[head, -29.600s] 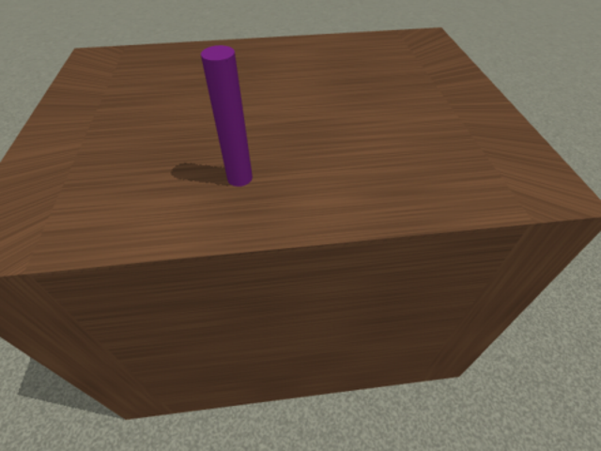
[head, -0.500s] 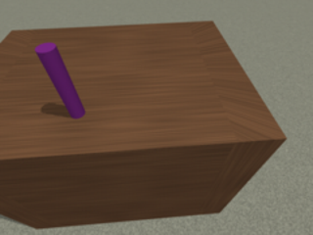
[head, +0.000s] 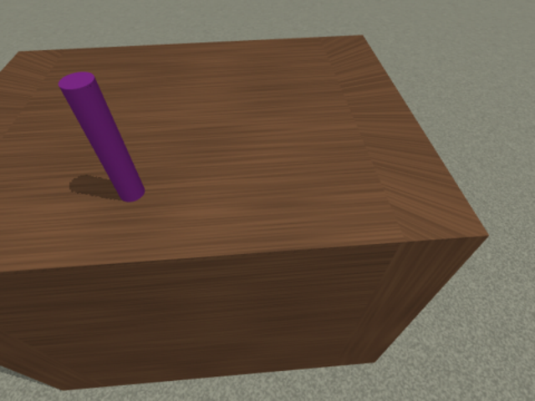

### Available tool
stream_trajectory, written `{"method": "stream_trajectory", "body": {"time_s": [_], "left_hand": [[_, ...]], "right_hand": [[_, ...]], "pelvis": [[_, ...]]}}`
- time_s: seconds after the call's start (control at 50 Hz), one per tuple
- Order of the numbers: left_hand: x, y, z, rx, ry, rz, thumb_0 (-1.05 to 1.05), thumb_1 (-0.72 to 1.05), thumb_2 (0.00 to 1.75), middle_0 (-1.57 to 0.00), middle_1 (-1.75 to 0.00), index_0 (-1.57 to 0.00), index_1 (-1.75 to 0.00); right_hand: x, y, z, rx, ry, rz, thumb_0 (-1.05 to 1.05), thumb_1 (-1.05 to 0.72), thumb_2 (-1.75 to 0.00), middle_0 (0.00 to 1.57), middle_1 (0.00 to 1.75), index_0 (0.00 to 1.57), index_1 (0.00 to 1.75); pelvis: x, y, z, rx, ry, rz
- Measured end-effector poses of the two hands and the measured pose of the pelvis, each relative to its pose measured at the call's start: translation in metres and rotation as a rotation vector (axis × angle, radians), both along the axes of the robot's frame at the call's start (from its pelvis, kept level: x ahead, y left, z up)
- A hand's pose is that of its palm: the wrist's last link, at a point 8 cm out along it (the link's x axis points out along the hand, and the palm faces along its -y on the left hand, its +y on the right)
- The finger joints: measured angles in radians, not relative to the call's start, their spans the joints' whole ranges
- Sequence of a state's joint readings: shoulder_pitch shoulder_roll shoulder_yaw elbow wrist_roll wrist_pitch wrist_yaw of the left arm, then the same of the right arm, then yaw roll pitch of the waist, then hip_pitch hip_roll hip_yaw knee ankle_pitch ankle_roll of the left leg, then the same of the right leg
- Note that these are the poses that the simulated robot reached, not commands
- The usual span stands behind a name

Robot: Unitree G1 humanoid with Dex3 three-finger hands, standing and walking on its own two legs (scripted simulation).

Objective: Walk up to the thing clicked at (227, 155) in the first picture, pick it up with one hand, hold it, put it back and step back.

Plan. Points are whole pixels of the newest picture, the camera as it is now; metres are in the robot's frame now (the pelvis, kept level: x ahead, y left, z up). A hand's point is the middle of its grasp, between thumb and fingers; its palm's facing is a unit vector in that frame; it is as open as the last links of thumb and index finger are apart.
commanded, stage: stand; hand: left
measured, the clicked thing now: (109, 146) +0.48 +0.26 +0.13
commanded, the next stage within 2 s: step back in 0.22 s
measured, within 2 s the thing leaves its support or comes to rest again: neither
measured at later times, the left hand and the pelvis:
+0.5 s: hand out of the picture +0.07 +0.29 -0.17, palm faces -0.01 -0.92 -0.38, open 7.4 cm; pelvis -0.05 +0.02 -0.02, yaw +1 degrees
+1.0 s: hand out of the picture -0.02 +0.29 -0.18, palm faces -0.09 -0.91 -0.40, open 7.4 cm; pelvis -0.15 +0.02 -0.03, yaw -4 degrees
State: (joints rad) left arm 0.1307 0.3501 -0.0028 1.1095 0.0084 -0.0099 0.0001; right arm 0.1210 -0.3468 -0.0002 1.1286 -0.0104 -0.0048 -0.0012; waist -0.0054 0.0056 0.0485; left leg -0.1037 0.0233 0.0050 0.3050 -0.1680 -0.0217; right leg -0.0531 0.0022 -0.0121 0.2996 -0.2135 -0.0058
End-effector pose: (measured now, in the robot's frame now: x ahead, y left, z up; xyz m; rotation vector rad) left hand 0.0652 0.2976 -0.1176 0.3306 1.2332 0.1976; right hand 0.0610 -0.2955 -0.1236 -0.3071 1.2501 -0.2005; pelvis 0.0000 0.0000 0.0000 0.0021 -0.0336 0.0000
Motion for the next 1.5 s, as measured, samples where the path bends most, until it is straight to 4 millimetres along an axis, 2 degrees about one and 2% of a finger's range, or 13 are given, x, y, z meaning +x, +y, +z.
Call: {"method": "stream_trajectory", "body": {"time_s": [0.24,0.44,0.5,0.58,0.68,0.84,1.0,1.1,1.2,1.28,1.34,1.4,1.5], "left_hand": [[-0.001,0.000,-0.001,-0.007,-0.006,0.009,0.00,0.90,0.90,-0.20,-0.30,-0.20,-0.30],[-0.006,0.025,-0.009,0.029,-0.039,0.022,0.00,0.90,0.90,-0.20,-0.30,-0.20,-0.30],[-0.005,0.036,-0.014,0.034,-0.054,-0.004,0.00,0.90,0.90,-0.20,-0.30,-0.20,-0.30],[0.004,0.054,-0.027,0.025,-0.095,-0.026,0.00,0.90,0.90,-0.20,-0.30,-0.20,-0.30],[0.001,0.058,-0.028,0.018,-0.110,-0.031,0.00,0.91,0.90,-0.20,-0.30,-0.20,-0.30],[-0.040,0.050,-0.025,0.004,-0.047,-0.075,0.00,0.91,0.90,-0.20,-0.30,-0.20,-0.30],[-0.091,0.032,-0.019,0.045,-0.043,-0.085,0.00,0.91,0.90,-0.20,-0.30,-0.20,-0.30],[-0.131,0.021,0.001,0.052,-0.043,-0.054,0.00,0.90,0.90,-0.20,-0.30,-0.20,-0.30],[-0.148,0.022,0.012,0.073,-0.092,-0.040,0.01,0.90,0.90,-0.21,-0.30,-0.21,-0.30],[-0.161,0.028,0.011,0.075,-0.156,-0.028,0.00,0.90,0.90,-0.21,-0.30,-0.21,-0.30],[-0.176,0.037,0.003,0.062,-0.179,-0.019,0.00,0.90,0.90,-0.20,-0.30,-0.21,-0.30],[-0.196,0.048,-0.012,0.041,-0.178,-0.008,0.00,0.90,0.90,-0.20,-0.30,-0.20,-0.30],[-0.237,0.056,-0.016,0.021,-0.121,0.032,0.00,0.90,0.90,-0.20,-0.30,-0.20,-0.30]], "right_hand": [[0.000,0.000,0.001,0.000,-0.006,-0.001,0.01,-0.90,-0.90,0.20,0.30,0.21,0.30],[-0.008,-0.011,-0.006,-0.052,-0.015,-0.002,0.01,-0.90,-0.90,0.20,0.30,0.21,0.30],[-0.019,-0.007,-0.005,-0.073,-0.016,-0.006,0.01,-0.90,-0.90,0.20,0.30,0.21,0.30],[-0.043,0.004,-0.006,-0.106,-0.010,-0.007,0.01,-0.90,-0.90,0.20,0.30,0.21,0.30],[-0.079,0.023,0.002,-0.105,0.043,-0.010,0.01,-0.90,-0.90,0.20,0.30,0.21,0.30],[-0.105,0.031,0.005,-0.094,-0.016,-0.029,0.01,-0.90,-0.90,0.21,0.30,0.21,0.30],[-0.131,0.004,-0.016,-0.055,-0.076,-0.033,0.01,-0.90,-0.90,0.21,0.30,0.21,0.30],[-0.150,-0.006,-0.016,-0.041,-0.068,-0.041,0.01,-0.90,-0.90,0.21,0.30,0.21,0.30],[-0.176,-0.009,-0.015,-0.053,-0.037,-0.001,0.01,-0.90,-0.90,0.20,0.30,0.21,0.30],[-0.193,-0.005,-0.017,-0.069,-0.003,0.041,0.01,-0.90,-0.90,0.20,0.30,0.21,0.30],[-0.202,0.004,-0.016,-0.078,-0.009,0.073,0.01,-0.90,-0.90,0.20,0.30,0.21,0.30],[-0.215,0.016,-0.014,-0.090,-0.033,0.088,0.01,-0.90,-0.90,0.20,0.30,0.21,0.30],[-0.240,0.031,0.004,-0.081,-0.067,0.087,0.01,-0.90,-0.90,0.21,0.30,0.21,0.30]], "pelvis": [[-0.002,0.000,0.000,-0.002,-0.001,0.000],[-0.038,0.010,-0.017,-0.018,-0.002,0.012],[-0.047,0.021,-0.022,-0.009,-0.004,0.009],[-0.058,0.039,-0.034,-0.013,0.011,0.014],[-0.077,0.045,-0.026,-0.022,0.008,0.004],[-0.106,0.045,-0.019,-0.026,0.009,-0.045],[-0.146,0.023,-0.031,-0.017,-0.001,-0.073],[-0.166,0.016,-0.022,0.016,-0.003,-0.058],[-0.188,0.016,-0.018,0.021,0.010,-0.026],[-0.211,0.020,-0.021,0.015,0.010,0.008],[-0.230,0.026,-0.027,0.007,0.007,0.034],[-0.251,0.035,-0.033,0.021,-0.009,0.041],[-0.277,0.039,-0.023,-0.017,-0.015,0.031]]}}
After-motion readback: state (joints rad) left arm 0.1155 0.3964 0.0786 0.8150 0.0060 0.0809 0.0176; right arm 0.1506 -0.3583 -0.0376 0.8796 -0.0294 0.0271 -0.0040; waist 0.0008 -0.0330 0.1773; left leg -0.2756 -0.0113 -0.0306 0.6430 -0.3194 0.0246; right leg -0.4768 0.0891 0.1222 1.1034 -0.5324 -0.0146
